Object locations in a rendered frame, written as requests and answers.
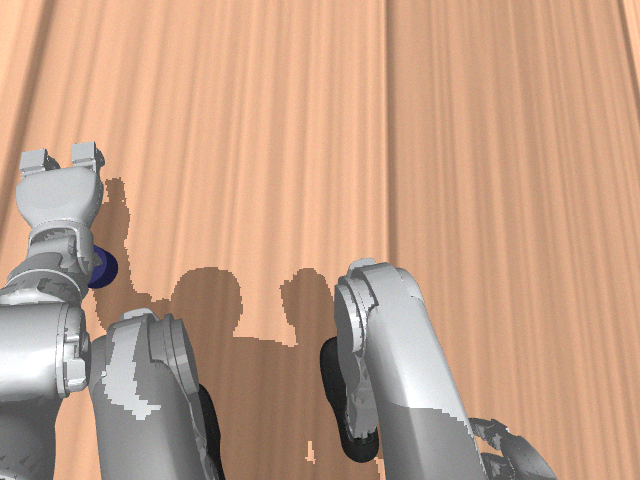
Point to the right robot hand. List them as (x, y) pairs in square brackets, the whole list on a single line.
[(520, 460)]

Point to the left robot hand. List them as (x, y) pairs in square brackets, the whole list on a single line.
[(47, 192)]

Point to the left robot arm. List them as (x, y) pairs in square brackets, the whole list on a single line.
[(45, 350)]

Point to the left robot foot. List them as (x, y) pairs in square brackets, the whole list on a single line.
[(212, 432)]

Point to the right robot foot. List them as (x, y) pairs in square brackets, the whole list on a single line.
[(357, 449)]

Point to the tin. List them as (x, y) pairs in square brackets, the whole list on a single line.
[(104, 274)]

